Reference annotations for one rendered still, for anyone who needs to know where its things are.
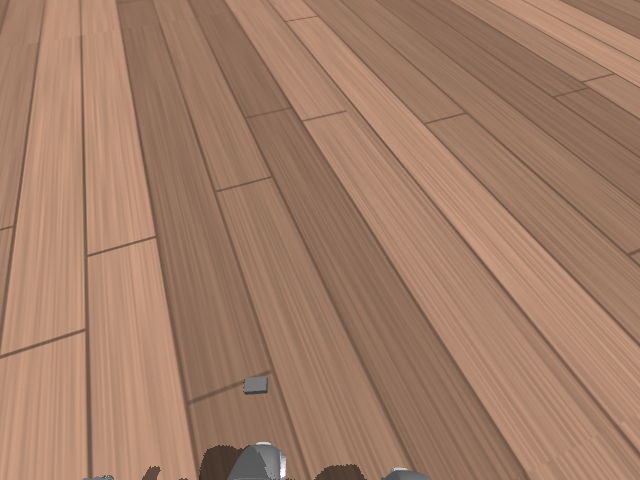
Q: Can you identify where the small box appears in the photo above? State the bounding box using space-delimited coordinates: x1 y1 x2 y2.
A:
244 376 268 395

